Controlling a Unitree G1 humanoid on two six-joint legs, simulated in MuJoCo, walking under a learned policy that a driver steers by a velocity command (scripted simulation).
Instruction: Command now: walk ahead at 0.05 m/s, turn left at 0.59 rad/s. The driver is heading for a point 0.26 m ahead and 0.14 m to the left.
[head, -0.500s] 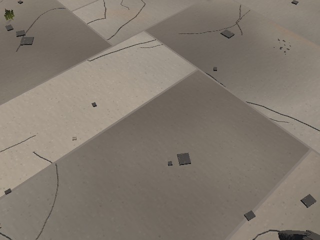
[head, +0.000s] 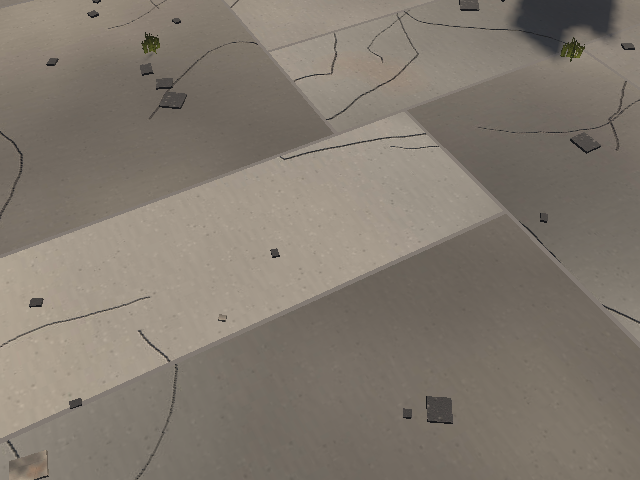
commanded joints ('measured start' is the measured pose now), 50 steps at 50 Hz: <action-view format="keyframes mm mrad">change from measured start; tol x16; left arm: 1 14 247 67 -68 28 -10 11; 50 -7 98 11 -42 14 -13 -14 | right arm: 1 66 -49 -10 -86 -5 -12 -3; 22 88 -269 -79 -116 -39 -6 27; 50 -35 -62 8 -5 -36 -18 10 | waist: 1 -43 -201 -134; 19 3 -167 -101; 22 -25 309 -108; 50 2 -105 -29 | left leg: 1 -154 15 -21 219 -266 -4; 3 -283 66 43 585 -362 -85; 6 -300 110 89 646 -210 -134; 19 92 141 285 -87 70 -34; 22 290 542 -324 -238 584 301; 27 206 356 -109 -233 458 179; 42 97 296 -164 -161 305 142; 45 35 114 43 -52 -72 -20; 50 117 150 35 -114 110 -31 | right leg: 1 318 -351 309 -152 522 -193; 2 327 -463 466 -174 594 -333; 7 243 -264 92 -169 405 -232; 18 246 -328 -56 -133 281 -215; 20 113 -271 -145 20 105 -106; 22 -295 -30 -133 539 -501 33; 24 -298 -65 -34 647 -381 12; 40 29 -36 -59 136 -195 21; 44 321 -210 86 -154 338 -76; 50 141 -142 49 -171 -25 -95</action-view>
